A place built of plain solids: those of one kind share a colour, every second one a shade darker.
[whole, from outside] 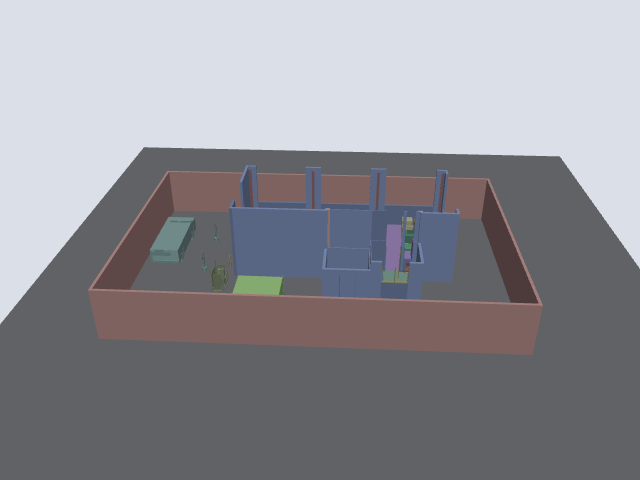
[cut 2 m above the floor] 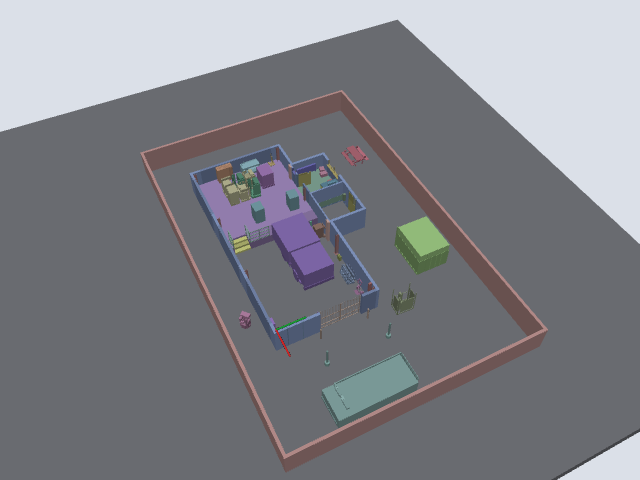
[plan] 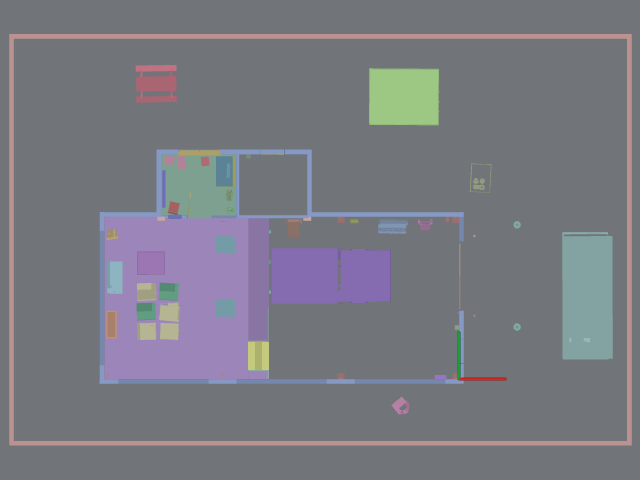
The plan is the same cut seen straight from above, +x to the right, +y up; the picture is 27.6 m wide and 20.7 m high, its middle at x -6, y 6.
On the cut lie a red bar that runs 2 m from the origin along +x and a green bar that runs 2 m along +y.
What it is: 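A small parcels depot; vehicles drive in at ground level; across the end of the lane the floor is raised to van-floor height for loading, with steps cut into it and the checker's office on the raised level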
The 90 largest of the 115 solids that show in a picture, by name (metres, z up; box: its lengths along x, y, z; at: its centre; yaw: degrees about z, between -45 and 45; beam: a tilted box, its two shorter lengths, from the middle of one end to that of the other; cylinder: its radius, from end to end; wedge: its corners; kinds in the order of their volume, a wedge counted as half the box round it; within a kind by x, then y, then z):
{
 "yard_bound_1": {"box": [0.2, 17.75, 3.73], "at": [-19.3, 6.01, 1.81]},
 "yard_bound_2": {"box": [26.84, 0.2, 3.73], "at": [-5.98, -2.77, 1.81]},
 "yard_bound_3": {"box": [26.84, 0.2, 3.73], "at": [-5.98, 14.78, 1.81]},
 "yard_bound_4": {"box": [0.2, 17.75, 3.73], "at": [7.34, 6.01, 1.81]},
 "wall_1": {"box": [0.2, 0.81, 5.55], "at": [-15.4, 0.2, 2.73]},
 "wall_2": {"box": [0.2, 5.81, 2.45], "at": [-15.4, 3.5, 1.18]},
 "wall_3": {"box": [0.2, 0.81, 5.55], "at": [-15.4, 6.8, 2.73]},
 "wall_4": {"box": [0.81, 0.2, 5.55], "at": [-15.1, -0.1, 2.73]},
 "wall_5": {"box": [2.65, 0.2, 5.55], "at": [-14.18, 7.1, 2.73]},
 "wall_6": {"box": [0.2, 2.9, 3.23], "at": [-12.95, 8.45, 1.56]},
 "wall_7": {"box": [3.91, 0.2, 2.45], "at": [-12.75, -0.1, 1.18]},
 "wall_8": {"box": [0.37, 0.06, 5.55], "at": [-12.73, 6.97, 2.73]},
 "wall_9": {"box": [0.31, 0.06, 2.52], "at": [-12.7, 7.03, 1.92]},
 "wall_10": {"box": [0.96, 0.2, 3.23], "at": [-12.57, 9.8, 1.56]},
 "wall_11": {"box": [0.61, 0.06, 1.02], "at": [-12.25, 7.03, 1.17]},
 "wall_12": {"box": [0.21, 0.06, 5.55], "at": [-11.85, 6.97, 2.73]},
 "wall_13": {"box": [1.81, 0.2, 1.63], "at": [-11.2, 9.8, 0.77]},
 "wall_14": {"box": [1.21, 0.2, 5.55], "at": [-10.2, -0.1, 2.73]},
 "wall_15": {"box": [1.11, 0.06, 2.52], "at": [-10.1, 7.03, 1.92]},
 "wall_16": {"box": [1.18, 0.06, 5.55], "at": [-10.07, 6.97, 2.73]},
 "wall_17": {"box": [0.76, 0.2, 3.23], "at": [-9.93, 9.8, 1.56]},
 "wall_18": {"box": [0.06, 2.7, 3.23], "at": [-9.58, 8.35, 1.56]},
 "wall_19": {"box": [0.06, 2.7, 2.55], "at": [-9.52, 8.35, 1.23]},
 "wall_20": {"box": [3.12, 0.06, 5.55], "at": [-8.05, 6.97, 2.73]},
 "wall_21": {"box": [3.0, 0.06, 2.55], "at": [-8.05, 7.03, 1.23]},
 "wall_22": {"box": [3.2, 0.2, 2.55], "at": [-7.95, 9.8, 1.23]},
 "wall_23": {"box": [3.91, 0.2, 2.45], "at": [-7.65, -0.1, 1.18]},
 "wall_24": {"box": [0.2, 2.9, 2.55], "at": [-6.45, 8.45, 1.23]},
 "wall_25": {"box": [1.21, 0.2, 5.55], "at": [-5.1, -0.1, 2.73]},
 "wall_26": {"box": [6.75, 0.2, 5.55], "at": [-3.17, 7.1, 2.73]},
 "wall_27": {"box": [3.91, 0.2, 2.45], "at": [-2.55, -0.1, 1.18]},
 "wall_28": {"box": [0.81, 0.2, 5.55], "at": [-0.2, -0.1, 2.73]},
 "wall_29": {"box": [0.2, 3.16, 5.55], "at": [0.1, 1.38, 2.73]},
 "wall_30": {"box": [0.2, 1.26, 5.55], "at": [0.1, 6.58, 2.73]},
 "raised_floor_bank_1": {"box": [6.2, 7.0, 0.73], "at": [-12.2, 3.5, 0.32]},
 "raised_floor_bank_2": {"box": [0.9, 0.4, 0.73], "at": [-8.65, 0.2, 0.32]},
 "raised_floor_bank_3": {"box": [0.9, 5.4, 0.73], "at": [-8.65, 4.3, 0.32]},
 "box_lorry_1": {"box": [2.85, 2.4, 2.47], "at": [-6.66, 4.45, 1.77]},
 "box_lorry_2": {"box": [2.13, 2.2, 2.0], "at": [-4.04, 4.45, 1.62]},
 "box_lorry_3": {"box": [0.2, 2.24, 0.28], "at": [-3.04, 4.45, 0.5]},
 "beyond_container_1": {"box": [0.08, 2.44, 0.23], "at": [-3.84, 12.18, 0.06], "yaw": -0.3},
 "beyond_container_2": {"box": [3.0, 0.02, 1.48], "at": [-2.39, 10.99, 0.68], "yaw": -0.3},
 "beyond_container_3": {"box": [3.0, 0.08, 0.23], "at": [-2.39, 11.0, 0.06], "yaw": -0.3},
 "beyond_container_4": {"box": [3.0, 0.08, 0.23], "at": [-2.37, 13.36, 0.06], "yaw": -0.3},
 "beyond_container_5": {"box": [2.93, 2.32, 2.59], "at": [-2.36, 12.18, 1.24], "yaw": -0.3},
 "beyond_container_6": {"box": [0.037, 2.44, 1.48], "at": [-0.89, 12.17, 0.68], "yaw": -0.3},
 "beyond_van_1": {"box": [0.06, 4.61, 0.2], "at": [4.49, 3.97, 1.34], "yaw": 0.2},
 "beyond_van_2": {"box": [1.96, 0.02, 1.1], "at": [5.44, 6.28, 0.87], "yaw": 0.2},
 "beyond_van_3": {"box": [1.96, 0.1, 0.18], "at": [5.44, 6.29, 0.43], "yaw": 0.2},
 "beyond_van_4": {"box": [1.96, 0.16, 0.22], "at": [5.46, 0.93, 0.43], "yaw": 0.2},
 "beyond_van_5": {"box": [2.16, 5.29, 1.0], "at": [5.54, 3.52, 0.79], "yaw": 0.2},
 "raised_floor_office_1": {"box": [3.43, 2.83, 0.73], "at": [-11.2, 8.35, 0.32]},
 "cage_trolley_1": {"box": [0.62, 0.28, 0.22], "at": [-13.58, 4.0, 1.87], "yaw": 1.5},
 "cage_trolley_2": {"box": [0.82, 0.74, 0.68], "at": [-13.48, 3.77, 1.33], "yaw": 3.0},
 "cage_trolley_3": {"box": [0.81, 0.6, 0.83], "at": [-13.47, 1.99, 1.38], "yaw": 1.4},
 "cage_trolley_4": {"box": [0.81, 0.73, 0.23], "at": [-13.47, 2.06, 0.74], "yaw": 1.4},
 "cage_trolley_5": {"box": [0.71, 0.63, 1.61], "at": [-12.5, 2.06, 1.44], "yaw": -1.9},
 "cage_trolley_6": {"box": [0.78, 0.7, 1.67], "at": [-12.5, 2.06, 1.47], "yaw": -1.9},
 "cage_trolley_7": {"box": [0.85, 0.65, 0.72], "at": [-12.49, 2.83, 1.35], "yaw": -5.5},
 "roll_cage_1": {"box": [0.85, 0.72, 1.7], "at": [-10.07, 3.05, 1.48], "yaw": 0.3},
 "roll_cage_2": {"box": [0.85, 0.72, 1.7], "at": [-10.07, 5.8, 1.48], "yaw": -3.1},
 "lockers_1": {"box": [0.33, 1.08, 1.79], "at": [-14.99, 2.35, 1.53]},
 "lockers_2": {"box": [0.45, 1.2, 1.85], "at": [-14.99, 2.35, 1.56]},
 "pallet_wrapped_1": {"box": [1.2, 1.0, 0.19], "at": [-13.29, 5.0, 0.73], "yaw": 0.2},
 "pallet_wrapped_2": {"box": [1.14, 0.94, 1.2], "at": [-13.29, 5.0, 1.42], "yaw": 0.2},
 "pier_1": {"box": [0.34, 0.17, 5.55], "at": [-12.85, 6.92, 2.73]},
 "pier_2": {"box": [0.34, 0.17, 5.55], "at": [-6.55, 6.92, 2.73]},
 "cage_trolley_empty_1": {"box": [0.67, 0.36, 0.6], "at": [-13.58, 3.1, 1.68], "yaw": 2.1},
 "cage_trolley_empty_2": {"box": [0.81, 0.73, 0.22], "at": [-13.49, 2.91, 0.74], "yaw": 2.1},
 "cage_trolley_empty_3": {"box": [0.67, 0.36, 0.6], "at": [-12.58, 3.97, 1.68], "yaw": -3.6},
 "cage_trolley_empty_4": {"box": [0.81, 0.73, 0.22], "at": [-12.52, 3.77, 0.74], "yaw": -3.6},
 "door_landing_1": {"box": [0.32, 1.22, 0.56], "at": [-8.96, 1.0, 0.23]},
 "door_landing_2": {"box": [0.32, 1.22, 0.39], "at": [-8.66, 1.0, 0.14]},
 "door_landing_3": {"box": [0.32, 1.22, 0.22], "at": [-8.36, 1.0, 0.06]},
 "wheelie_bin_1": {"box": [0.51, 0.62, 1.12], "at": [-7.14, 6.46, 0.51]},
 "packing_desk_1": {"box": [0.37, 1.15, 0.46], "at": [-15.02, 4.48, 1.35]},
 "packing_desk_2": {"box": [0.53, 1.4, 0.14], "at": [-14.79, 4.38, 1.53]},
 "radiator_1": {"box": [0.14, 1.62, 0.66], "at": [-12.73, 8.2, 1.12]},
 "desk_load_lived_1": {"box": [0.72, 1.3, 0.12], "at": [-10.12, 8.96, 1.48]},
 "desk_load_lived_2": {"box": [0.14, 0.62, 0.46], "at": [-9.95, 8.99, 1.65], "yaw": -2.4},
 "box_cardboard_1": {"box": [0.43, 0.38, 0.32], "at": [-12.5, 9.45, 0.79], "yaw": -12.0},
 "box_cardboard_2": {"box": [0.34, 0.56, 0.34], "at": [-11.97, 9.34, 0.8], "yaw": -4.3},
 "door_leaf_1": {"box": [0.044, 0.99, 1.23], "at": [-11.64, 7.55, 1.25], "yaw": -6.7},
 "door_leaf_2": {"box": [1.0, 0.044, 1.23], "at": [-8.05, 9.7, 0.56]},
 "desk_works_1": {"box": [0.75, 1.35, 0.07], "at": [-10.04, 8.93, 1.38]},
 "distribution_board_1": {"box": [0.5, 0.18, 0.7], "at": [-0.8, 0.09, 1.5]},
 "beyond_bench_table_1": {"box": [1.74, 0.64, 0.06], "at": [-13.06, 12.74, 0.72], "yaw": 0.9},
 "archive_boxes_1": {"box": [0.34, 0.4, 0.32], "at": [-10.96, 9.39, 0.79], "yaw": 5.2},
 "beyond_tyres_1": {"box": [0.59, 0.32, 0.21], "at": [-2.6, -1.06, 0.87], "yaw": 40.4},
 "beyond_bottle_cage_1": {"box": [0.033, 0.91, 1.25], "at": [1.35, 8.68, 0.81], "yaw": -3.1}
}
